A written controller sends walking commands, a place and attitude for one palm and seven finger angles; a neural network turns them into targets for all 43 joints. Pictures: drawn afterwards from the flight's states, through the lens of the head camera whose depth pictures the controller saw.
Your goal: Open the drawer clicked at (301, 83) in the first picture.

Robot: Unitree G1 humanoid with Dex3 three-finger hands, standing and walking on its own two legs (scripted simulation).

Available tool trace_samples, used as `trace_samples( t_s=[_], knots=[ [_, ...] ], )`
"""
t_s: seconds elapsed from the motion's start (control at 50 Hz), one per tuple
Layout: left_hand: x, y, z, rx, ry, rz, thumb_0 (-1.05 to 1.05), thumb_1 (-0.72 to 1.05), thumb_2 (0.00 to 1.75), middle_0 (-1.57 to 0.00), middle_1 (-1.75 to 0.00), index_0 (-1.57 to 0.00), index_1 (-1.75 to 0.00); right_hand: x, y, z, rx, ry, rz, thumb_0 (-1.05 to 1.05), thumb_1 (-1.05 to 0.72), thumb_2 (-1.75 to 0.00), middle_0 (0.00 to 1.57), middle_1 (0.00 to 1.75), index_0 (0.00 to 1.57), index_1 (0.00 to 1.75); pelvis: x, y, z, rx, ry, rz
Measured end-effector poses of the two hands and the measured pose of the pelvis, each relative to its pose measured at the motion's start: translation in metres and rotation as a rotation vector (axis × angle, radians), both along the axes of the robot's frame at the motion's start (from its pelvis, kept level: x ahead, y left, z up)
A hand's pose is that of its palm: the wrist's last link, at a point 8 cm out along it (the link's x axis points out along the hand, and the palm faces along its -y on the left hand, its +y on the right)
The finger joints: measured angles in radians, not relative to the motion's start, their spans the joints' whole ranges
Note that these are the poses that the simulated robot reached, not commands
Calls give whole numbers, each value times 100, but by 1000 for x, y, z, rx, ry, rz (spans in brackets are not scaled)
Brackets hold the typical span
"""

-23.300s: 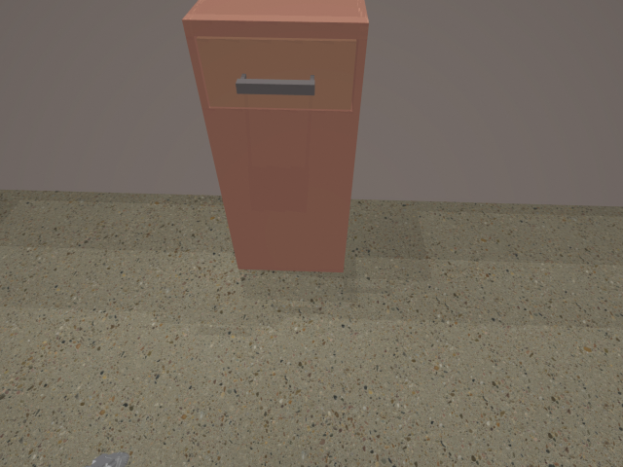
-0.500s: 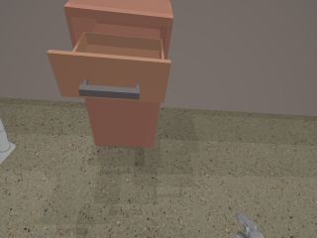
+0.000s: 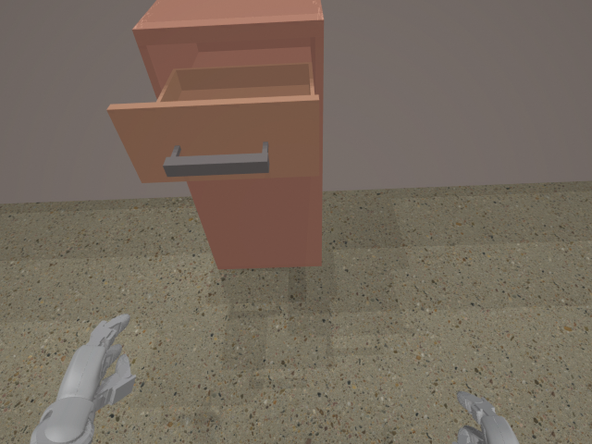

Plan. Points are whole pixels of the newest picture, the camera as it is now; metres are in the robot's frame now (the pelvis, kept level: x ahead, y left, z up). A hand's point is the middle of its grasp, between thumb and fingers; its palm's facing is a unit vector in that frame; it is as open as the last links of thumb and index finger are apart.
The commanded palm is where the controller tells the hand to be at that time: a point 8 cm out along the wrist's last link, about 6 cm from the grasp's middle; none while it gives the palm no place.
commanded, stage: let the arm hang, fingers relaxed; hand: left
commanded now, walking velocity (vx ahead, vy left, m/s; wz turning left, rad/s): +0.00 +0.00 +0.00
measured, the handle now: (219, 156) +0.61 +0.16 +0.06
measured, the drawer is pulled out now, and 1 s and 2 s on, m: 0.28 0.28 0.28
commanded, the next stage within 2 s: look to check the result in 0.94 s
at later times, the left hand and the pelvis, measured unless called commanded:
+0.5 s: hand out of the picture -0.04 +0.25 -0.14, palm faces +0.03 -0.93 -0.37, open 7.4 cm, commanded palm none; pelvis -0.02 -0.01 +0.02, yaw +2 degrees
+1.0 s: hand out of the picture +0.11 +0.22 -0.13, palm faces -0.02 -0.94 -0.33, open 7.4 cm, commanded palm none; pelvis +0.02 -0.02 +0.02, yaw +1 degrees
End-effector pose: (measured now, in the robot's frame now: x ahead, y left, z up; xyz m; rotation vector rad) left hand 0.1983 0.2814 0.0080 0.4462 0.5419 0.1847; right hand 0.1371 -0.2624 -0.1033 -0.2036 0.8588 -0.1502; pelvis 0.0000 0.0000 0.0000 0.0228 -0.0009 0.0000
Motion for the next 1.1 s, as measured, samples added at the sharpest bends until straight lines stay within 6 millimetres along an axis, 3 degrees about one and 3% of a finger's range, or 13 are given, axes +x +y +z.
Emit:
trace_samples(
  t_s=[0.04,0.08,0.16,0.22,0.28,0.38,0.48,0.62,0.74,0.84,1.1],
  knots=[
    [-36,-18,-55,-69,211,10,1,91,90,-20,-30,-20,-30,-13,-7,-7,0,42,-12,1,-91,-90,20,30,20,30,-5,-6,-4,8,-19,-3],
    [-80,-38,-95,-153,399,29,2,91,90,-20,-30,-20,-30,-32,-13,-10,-13,112,-21,1,-91,-90,20,30,20,30,-8,-8,-3,-8,-37,11],
    [-160,-65,-140,-276,659,103,2,92,89,-20,-30,-20,-30,-78,-23,-12,-62,291,-37,1,-91,-90,20,30,20,30,-12,-10,0,-33,-56,25],
    [-204,-62,-148,-303,773,175,2,94,89,-21,-30,-21,-30,-112,-25,-9,-85,422,-40,1,-91,-90,20,30,20,30,-16,-12,5,-38,-57,31],
    [-235,-50,-144,-295,840,242,2,93,89,-21,-30,-21,-30,-135,-25,-7,-92,517,-41,1,-91,-90,20,30,20,30,-19,-13,10,-43,-45,38],
    [-262,-19,-130,-220,883,325,2,92,89,-21,-30,-21,-30,-144,-27,-10,-83,550,-52,1,-91,-90,20,30,20,30,-21,-13,13,-41,-46,39],
    [-250,8,-114,-142,845,356,1,91,89,-20,-30,-20,-30,-127,-25,-15,-58,494,-54,1,-91,-90,20,30,20,30,-20,-12,16,-39,-57,36],
    [-196,23,-99,-96,710,317,1,91,90,-20,-30,-20,-30,-94,-26,-14,-47,405,-38,0,-91,-90,20,30,20,30,-20,-11,18,-33,-55,32],
    [-146,14,-98,-108,611,254,1,91,90,-20,-30,-20,-30,-76,-30,-11,-48,365,-37,0,-91,-90,20,30,20,30,-11,-12,17,-26,-66,31],
    [-118,1,-100,-127,586,208,1,91,90,-20,-30,-20,-30,-69,-36,-7,-57,375,-43,0,-91,-90,20,30,20,30,0,-14,19,-21,-50,28],
    [-91,-16,-107,-139,650,190,1,90,90,-20,-30,-20,-30,-54,-47,-3,-79,433,-61,0,-91,-90,20,30,20,30,28,-20,23,-21,-26,18]
  ],
)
